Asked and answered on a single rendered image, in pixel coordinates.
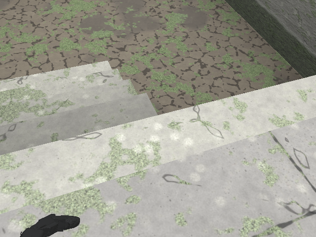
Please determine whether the left robot hand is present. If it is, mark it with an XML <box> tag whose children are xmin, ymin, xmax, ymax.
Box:
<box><xmin>20</xmin><ymin>213</ymin><xmax>80</xmax><ymax>237</ymax></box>

